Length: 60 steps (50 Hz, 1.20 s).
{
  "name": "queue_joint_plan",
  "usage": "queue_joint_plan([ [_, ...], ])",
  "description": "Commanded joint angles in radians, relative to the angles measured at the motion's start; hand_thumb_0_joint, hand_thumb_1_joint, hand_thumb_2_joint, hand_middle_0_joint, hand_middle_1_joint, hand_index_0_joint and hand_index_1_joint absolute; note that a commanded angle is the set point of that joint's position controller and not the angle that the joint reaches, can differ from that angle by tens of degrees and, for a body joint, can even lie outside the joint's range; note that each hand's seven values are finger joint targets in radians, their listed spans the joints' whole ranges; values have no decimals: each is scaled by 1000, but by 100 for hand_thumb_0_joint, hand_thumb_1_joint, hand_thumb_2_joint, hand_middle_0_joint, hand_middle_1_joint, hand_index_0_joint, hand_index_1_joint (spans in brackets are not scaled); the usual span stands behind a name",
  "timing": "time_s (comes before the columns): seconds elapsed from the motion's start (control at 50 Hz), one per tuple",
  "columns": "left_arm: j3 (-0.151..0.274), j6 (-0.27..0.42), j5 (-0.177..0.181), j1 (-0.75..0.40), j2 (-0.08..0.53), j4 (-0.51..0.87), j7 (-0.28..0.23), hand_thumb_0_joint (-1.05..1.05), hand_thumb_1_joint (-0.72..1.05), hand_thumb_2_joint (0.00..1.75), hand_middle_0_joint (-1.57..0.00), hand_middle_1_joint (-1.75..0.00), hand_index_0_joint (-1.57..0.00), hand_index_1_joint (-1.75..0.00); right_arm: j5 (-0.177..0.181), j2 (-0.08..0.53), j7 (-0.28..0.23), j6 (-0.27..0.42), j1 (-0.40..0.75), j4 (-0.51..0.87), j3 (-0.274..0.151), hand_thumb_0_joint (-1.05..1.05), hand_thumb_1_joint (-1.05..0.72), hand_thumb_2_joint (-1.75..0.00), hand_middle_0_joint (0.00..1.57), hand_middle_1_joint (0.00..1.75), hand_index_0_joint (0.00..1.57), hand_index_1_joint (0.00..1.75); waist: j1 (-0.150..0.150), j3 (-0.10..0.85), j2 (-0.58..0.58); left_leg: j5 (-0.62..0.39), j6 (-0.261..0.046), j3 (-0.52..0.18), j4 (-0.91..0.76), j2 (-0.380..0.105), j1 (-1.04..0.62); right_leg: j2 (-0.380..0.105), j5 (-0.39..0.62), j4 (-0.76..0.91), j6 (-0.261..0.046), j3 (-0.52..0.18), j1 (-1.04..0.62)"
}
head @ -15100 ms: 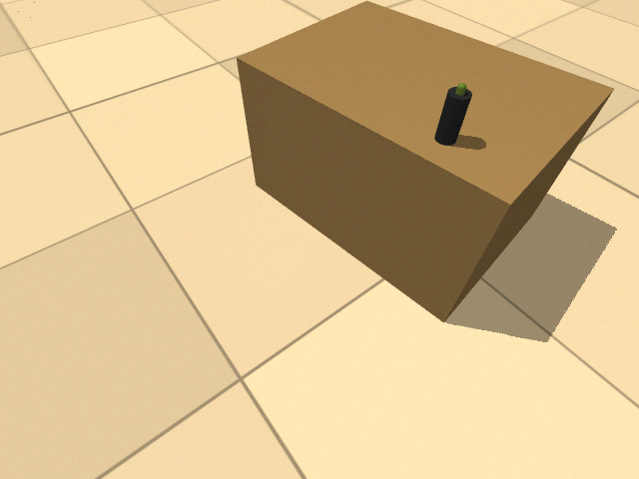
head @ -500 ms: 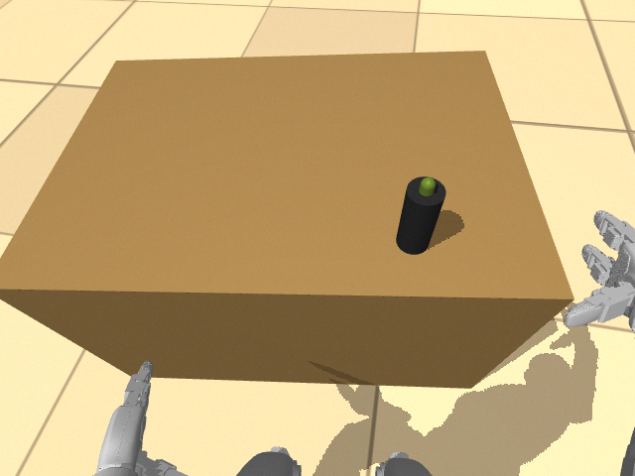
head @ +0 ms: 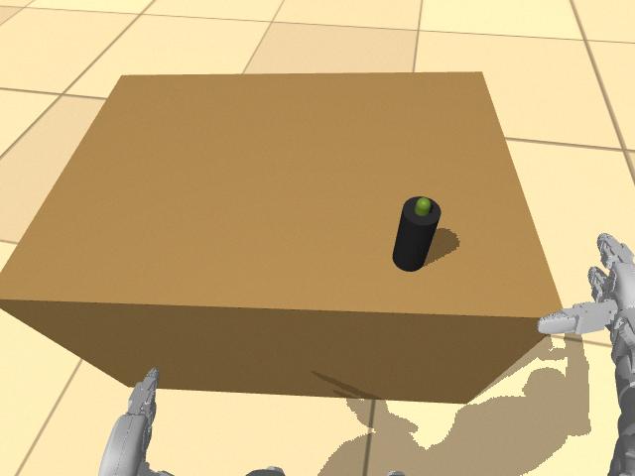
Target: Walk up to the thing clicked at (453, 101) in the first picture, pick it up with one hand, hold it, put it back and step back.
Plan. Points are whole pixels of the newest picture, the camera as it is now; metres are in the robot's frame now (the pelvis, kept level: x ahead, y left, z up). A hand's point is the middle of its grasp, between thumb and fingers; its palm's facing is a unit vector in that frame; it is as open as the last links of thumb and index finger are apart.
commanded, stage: rise first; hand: right
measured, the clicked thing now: (415, 231) +0.49 -0.12 -0.06
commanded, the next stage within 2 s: approach in 0.20 s
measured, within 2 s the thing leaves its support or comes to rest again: neither
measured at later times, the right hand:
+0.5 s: hand (557, 347) +0.28 -0.26 +0.01, palm faces +0.32 +0.92 -0.22, open 17.7 cm
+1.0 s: hand (473, 274) +0.42 -0.21 -0.07, palm faces +0.09 +0.99 +0.06, open 14.7 cm
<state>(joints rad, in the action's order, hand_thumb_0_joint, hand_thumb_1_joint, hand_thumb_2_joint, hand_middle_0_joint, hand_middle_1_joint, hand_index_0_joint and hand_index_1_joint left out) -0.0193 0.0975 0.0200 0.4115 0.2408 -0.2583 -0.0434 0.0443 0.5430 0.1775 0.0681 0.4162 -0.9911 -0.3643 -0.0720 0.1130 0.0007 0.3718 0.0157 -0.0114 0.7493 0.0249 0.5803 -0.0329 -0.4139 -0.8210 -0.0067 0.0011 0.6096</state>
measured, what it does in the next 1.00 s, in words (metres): lowers itself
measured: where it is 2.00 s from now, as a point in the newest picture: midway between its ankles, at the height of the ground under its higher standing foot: outside the picture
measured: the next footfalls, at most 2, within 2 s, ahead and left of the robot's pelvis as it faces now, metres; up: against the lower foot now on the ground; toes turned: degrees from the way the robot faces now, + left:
none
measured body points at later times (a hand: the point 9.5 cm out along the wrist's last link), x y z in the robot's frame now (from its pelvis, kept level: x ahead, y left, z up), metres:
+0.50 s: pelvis -0.01 +0.01 +0.00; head +0.02 +0.01 +0.45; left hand +0.16 +0.24 -0.06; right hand +0.26 -0.30 +0.02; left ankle +0.00 +0.14 -0.71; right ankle -0.01 -0.11 -0.71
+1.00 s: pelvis -0.06 +0.01 -0.08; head +0.08 -0.05 +0.34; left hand +0.11 +0.27 -0.05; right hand +0.41 -0.26 -0.07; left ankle +0.00 +0.14 -0.71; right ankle -0.01 -0.11 -0.71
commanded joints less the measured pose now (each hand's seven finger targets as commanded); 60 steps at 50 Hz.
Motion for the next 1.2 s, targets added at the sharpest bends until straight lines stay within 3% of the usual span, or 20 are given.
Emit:
queue_joint_plan([
  [0.0, 171, 40, 19, 2, 204, 140, -19, 0, -51, 4, -5, -6, -6, -5, 17, 159, -103, 20, 28, 366, 23, 0, 54, -3, 6, 5, 6, 5, 41, 245, -82, -312, -38, 55, -77, 14, -140, -2, 457, 132, 22, -12, -273],
  [0.04, 131, 35, 24, -33, 157, 140, -13, 0, -51, 4, -5, -6, -6, -5, 20, 123, -144, 12, 13, 509, 51, 0, 56, -3, 6, 5, 6, 5, 56, 214, -97, -326, -37, 46, -85, 8, -166, -1, 446, 144, 17, -5, -255],
  [0.14, 200, 22, 25, -41, 195, 57, -32, 0, -51, 4, -4, -6, -6, -5, 14, 153, -222, 3, -102, 725, 10, 0, 60, -3, 6, 5, 5, 5, 54, 197, -134, -341, -38, 43, -95, 7, -199, -5, 452, 175, 21, -2, -309],
  [0.2, 140, 15, 27, -61, 130, 55, -33, 0, -51, 4, -4, -6, -6, -5, 13, 123, -239, 4, -113, 817, 22, 0, 60, -3, 5, 5, 5, 5, 55, 190, -117, -372, -22, 28, -109, -10, -243, 14, 408, 170, 6, 15, -296],
  [0.24, 97, 12, 24, -81, 80, 35, -31, 0, -51, 4, -4, -7, -6, -5, 15, 46, -240, 0, -146, 808, 63, 0, 58, -3, 5, 5, 5, 5, 52, 177, -106, -374, -20, 25, -110, -12, -249, 18, 403, 169, 5, 17, -288],
  [0.3, 102, 6, 21, -96, 98, 52, -40, 0, -51, 0, -4, -4, -5, -3, 6, 36, -244, -5, -184, 773, 60, 0, 56, 0, 6, 5, 6, 5, 43, 182, -66, -394, -10, 14, -118, -24, -248, 26, 397, 165, -3, 27, -297],
  [0.32, 123, 5, -1, -58, 113, 45, -37, 0, -53, 2, -5, -5, -5, -5, 38, -60, -230, 4, -154, 890, 44, 0, 58, 0, 5, 4, 5, 4, 18, 187, -81, -387, -11, 24, -98, -14, -219, 27, 399, 148, -6, 8, -281],
  [0.42, 97, -2, 1, -69, 94, -38, -25, 0, -53, 2, -5, -5, -5, -5, 37, -45, -175, 0, -148, 700, 46, 0, 60, 0, 5, 4, 5, 4, -1, 45, -8, -221, -6, 22, -107, -22, -96, 26, 226, 148, -20, -2, -179],
  [0.44, 57, 6, 0, -126, 62, -15, -16, 0, -53, 3, -5, -5, -5, -5, 44, -56, -161, 18, -107, 687, 47, 0, 60, -1, 5, 5, 5, 5, 7, 29, 12, -176, -3, 16, -94, -27, -63, 25, 186, 130, -23, -3, -136],
  [0.58, 131, 47, -4, -125, 133, 74, -23, 0, -54, 3, -6, -6, -5, -6, 95, 13, -61, 222, 151, 601, -16, 0, 59, -6, 6, 8, 7, 8, -31, 254, 17, -129, -3, -25, 63, -34, 28, 20, 139, -58, -25, -28, -41],
  [0.7, 185, 79, -14, -138, 185, 215, -26, 0, -53, 2, -5, -5, -5, -5, 123, 79, -7, 368, 311, 351, -82, 0, 34, -40, 44, 48, 45, 48, -66, 255, -4, -2, -18, -18, 136, -26, 171, 10, 1, -118, -19, -55, 119],
  [0.74, 175, 85, -21, -119, 179, 266, -17, 0, -52, 1, -5, -5, -5, -4, 119, 149, 3, 420, 362, 271, -128, 0, 28, -51, 55, 59, 56, 59, -62, 276, -21, 19, -20, -23, 168, -25, 190, 9, -13, -153, -17, -56, 185],
  [0.78, 151, 94, -31, -98, 157, 330, -8, 0, -53, 2, -5, -4, -6, -4, 113, 188, 21, 466, 435, 223, -151, 0, 34, -36, 43, 44, 44, 44, -65, 310, -69, 35, -23, -33, 196, -24, 208, 8, -23, -181, -12, -52, 219],
  [0.84, 104, 115, -47, -57, 107, 398, 10, 0, -54, 2, -5, -5, -6, -4, 111, 111, 68, 507, 535, 148, -108, 0, 30, -27, 37, 34, 36, 34, -107, 362, -125, 35, -30, -31, 244, -11, 272, 9, -26, -230, -7, -46, 248],
  [0.9, 99, 133, -66, -27, 122, 482, 14, 0, -54, 3, -6, -6, -6, -5, 89, 143, 89, 529, 656, 145, -95, 0, 34, -26, 32, 31, 33, 31, -136, 511, -213, -46, -39, -2, 309, 4, 322, 9, 69, -274, 4, -51, 182],
  [0.98, 168, 110, -86, 109, 181, 452, 28, 0, -54, 2, -6, -6, -7, -6, 65, 146, 45, 499, 604, 78, -129, 0, 39, -22, 27, 26, 27, 26, -133, 536, -272, -82, -49, 50, 362, 26, 404, 5, 172, -282, 18, -63, 139],
  [1.08, 245, 75, -97, 105, 231, 528, 53, 0, -53, 2, -6, -6, -6, -5, 38, 88, -53, 484, 631, 245, -121, 0, 42, -22, 27, 27, 28, 27, -113, 697, -313, -142, -49, 81, 388, 45, 413, -19, 410, -293, 39, -101, -26],
  [1.12, 241, 61, -95, 52, 209, 500, 57, 0, -54, 2, -5, -6, -6, -5, 27, -37, -86, 482, 598, 184, -56, 0, 44, -20, 27, 26, 27, 26, -127, 556, -221, -115, -45, 82, 374, 43, 417, -21, 309, -274, 29, -110, 85],
  [1.16, 240, 48, -88, 54, 190, 447, 58, 0, -55, 3, -6, -5, -6, -6, 11, 7, -129, 491, 618, 211, -101, 0, 48, -15, 22, 21, 22, 21, -118, 500, -176, -71, -44, 68, 359, 34, 399, -12, 145, -262, 15, -99, 191],
  [1.18, 224, 48, -89, 9, 170, 479, 63, 0, -55, 4, -6, -5, -5, -6, 2, -38, -142, 500, 634, 216, -71, 0, 50, -13, 20, 18, 20, 18, -125, 504, -151, -83, -41, 65, 361, 33, 387, -9, 134, -270, 8, -88, 211],
])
